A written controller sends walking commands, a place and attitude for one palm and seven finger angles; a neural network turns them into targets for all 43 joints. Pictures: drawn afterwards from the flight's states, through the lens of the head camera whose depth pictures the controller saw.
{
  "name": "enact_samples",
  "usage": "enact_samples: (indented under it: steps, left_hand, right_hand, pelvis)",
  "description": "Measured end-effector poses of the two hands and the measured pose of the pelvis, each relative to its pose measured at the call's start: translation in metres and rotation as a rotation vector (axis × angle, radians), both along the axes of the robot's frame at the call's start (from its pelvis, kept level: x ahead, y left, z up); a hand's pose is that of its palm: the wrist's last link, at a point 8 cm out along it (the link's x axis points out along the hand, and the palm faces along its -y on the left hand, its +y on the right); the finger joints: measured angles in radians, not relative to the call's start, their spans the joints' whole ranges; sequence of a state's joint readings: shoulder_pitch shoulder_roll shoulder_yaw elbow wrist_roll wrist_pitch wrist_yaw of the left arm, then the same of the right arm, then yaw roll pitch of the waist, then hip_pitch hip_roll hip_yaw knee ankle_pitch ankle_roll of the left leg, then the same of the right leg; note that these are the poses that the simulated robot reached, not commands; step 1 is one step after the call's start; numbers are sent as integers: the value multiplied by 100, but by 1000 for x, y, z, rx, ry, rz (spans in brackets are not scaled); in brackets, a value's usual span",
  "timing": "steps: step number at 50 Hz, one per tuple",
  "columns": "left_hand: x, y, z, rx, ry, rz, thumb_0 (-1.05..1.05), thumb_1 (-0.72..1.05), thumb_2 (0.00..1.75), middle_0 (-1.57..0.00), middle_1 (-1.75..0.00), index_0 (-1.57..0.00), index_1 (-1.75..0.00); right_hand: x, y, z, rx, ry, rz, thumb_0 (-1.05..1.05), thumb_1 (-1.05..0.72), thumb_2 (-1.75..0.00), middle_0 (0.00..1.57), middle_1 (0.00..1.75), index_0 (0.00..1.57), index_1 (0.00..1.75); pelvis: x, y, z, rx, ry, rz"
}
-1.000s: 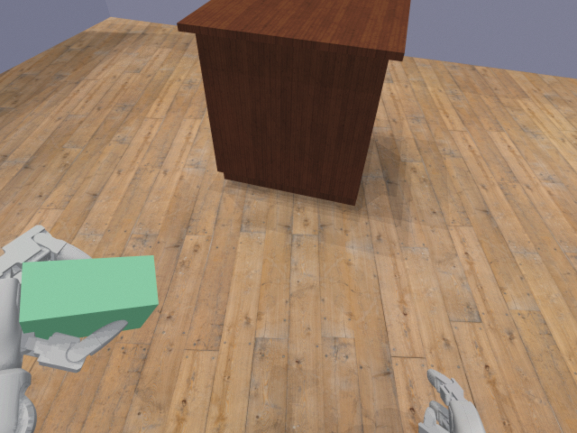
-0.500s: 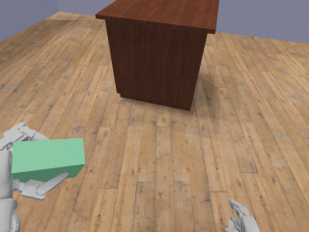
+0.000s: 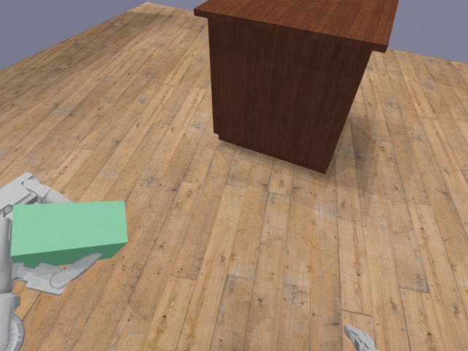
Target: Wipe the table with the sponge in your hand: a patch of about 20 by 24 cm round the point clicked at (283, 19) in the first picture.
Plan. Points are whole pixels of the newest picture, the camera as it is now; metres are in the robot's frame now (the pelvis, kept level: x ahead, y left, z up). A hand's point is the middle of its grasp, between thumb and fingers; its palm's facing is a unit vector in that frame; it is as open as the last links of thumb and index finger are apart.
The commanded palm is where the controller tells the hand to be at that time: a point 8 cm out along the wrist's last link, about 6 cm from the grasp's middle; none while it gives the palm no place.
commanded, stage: walk to a spot facing it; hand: left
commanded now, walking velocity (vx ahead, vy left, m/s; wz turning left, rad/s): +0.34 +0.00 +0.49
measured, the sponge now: (86, 234) +0.23 +0.20 +0.16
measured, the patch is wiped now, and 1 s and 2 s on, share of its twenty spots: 0.00 0.00 0.00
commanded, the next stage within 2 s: none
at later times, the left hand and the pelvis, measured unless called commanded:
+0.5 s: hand (35, 182) +0.27 +0.26 +0.21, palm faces +0.56 -0.71 -0.44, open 9.4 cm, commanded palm +0.22 +0.30 +0.20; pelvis +0.11 -0.01 +0.01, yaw +11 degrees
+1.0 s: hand (81, 125) +0.39 +0.25 +0.21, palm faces +0.60 -0.61 -0.52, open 9.4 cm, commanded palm +0.32 +0.27 +0.20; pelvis +0.26 -0.04 +0.02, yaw +18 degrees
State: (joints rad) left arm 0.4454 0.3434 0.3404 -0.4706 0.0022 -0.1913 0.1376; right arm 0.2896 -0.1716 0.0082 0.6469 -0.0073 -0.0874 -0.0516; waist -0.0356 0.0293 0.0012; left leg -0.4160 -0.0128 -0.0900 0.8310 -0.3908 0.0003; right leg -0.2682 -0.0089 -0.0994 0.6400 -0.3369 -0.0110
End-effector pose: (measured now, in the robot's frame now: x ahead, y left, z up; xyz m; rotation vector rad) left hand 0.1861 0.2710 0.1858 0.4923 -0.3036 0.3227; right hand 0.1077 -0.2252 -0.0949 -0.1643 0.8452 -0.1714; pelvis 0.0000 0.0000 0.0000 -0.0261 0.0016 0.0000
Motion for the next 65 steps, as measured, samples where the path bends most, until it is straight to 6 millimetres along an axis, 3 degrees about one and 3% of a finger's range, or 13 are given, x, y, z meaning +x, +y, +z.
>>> enact_samples:
  steps: [4,9,15,21,25,28,32,37,42,47,52,59,65]
  left_hand:
    - [-3,1,7,2,0,34,0,-43,98,-82,-133,-82,-134]
    - [-3,26,8,49,49,135,0,-43,98,-82,-133,-82,-134]
    - [14,50,-1,34,-22,211,0,-43,98,-82,-133,-82,-134]
    - [35,36,21,44,-63,190,0,-43,98,-82,-134,-82,-134]
    - [39,17,40,81,-78,199,0,-43,98,-82,-134,-82,-134]
    - [46,8,40,109,-47,259,0,-43,99,-82,-134,-82,-134]
    - [64,1,17,75,-2,363,0,-43,99,-82,-134,-82,-134]
    - [92,-12,-5,-47,97,389,0,-43,99,-82,-134,-82,-134]
    - [125,-24,16,23,92,306,0,-43,99,-82,-134,-82,-134]
    - [146,-15,42,124,41,292,0,-43,99,-82,-134,-82,-134]
    - [159,10,35,96,36,367,0,-43,99,-82,-134,-82,-134]
    - [196,48,2,-6,-69,409,0,-43,99,-82,-134,-82,-134]
    - [229,58,25,55,-94,356,0,-43,99,-82,-134,-82,-134]
  right_hand:
    - [30,-5,6,-23,44,66,1,-90,-90,20,30,20,30]
    - [84,-4,19,-77,34,135,2,-90,-90,20,30,20,30]
    - [162,20,20,-88,-115,172,1,-90,-90,20,30,20,30]
    - [200,59,33,44,-174,244,1,-91,-90,19,30,20,30]
    - [215,66,30,104,-166,283,1,-90,-90,20,30,20,30]
    - [228,59,16,128,-134,303,1,-90,-90,20,30,20,30]
    - [253,33,-13,103,-60,343,1,-90,-90,20,30,20,30]
    - [281,-9,-7,14,11,344,1,-90,-90,20,30,20,30]
    - [312,-38,17,-56,6,310,2,-91,-90,20,30,20,30]
    - [343,-44,31,-83,-7,290,1,-91,-90,19,30,20,30]
    - [373,-22,31,-82,-2,305,1,-91,-90,19,30,19,30]
    - [425,42,17,-67,-72,360,1,-91,-90,19,30,20,30]
    - [454,102,26,57,-101,441,1,-91,-90,20,30,20,30]
  pelvis:
    - [17,-3,9,34,5,52]
    - [42,2,14,62,22,110]
    - [64,17,-7,72,-17,138]
    - [89,4,4,55,-21,174]
    - [115,-9,10,45,-15,190]
    - [137,-22,8,44,-15,208]
    - [162,-41,-5,53,-25,257]
    - [186,-51,9,78,-29,273]
    - [210,-57,21,81,-8,306]
    - [238,-53,24,74,16,315]
    - [271,-37,21,65,24,325]
    - [312,-3,-5,74,-11,340]
    - [334,2,6,36,-13,387]
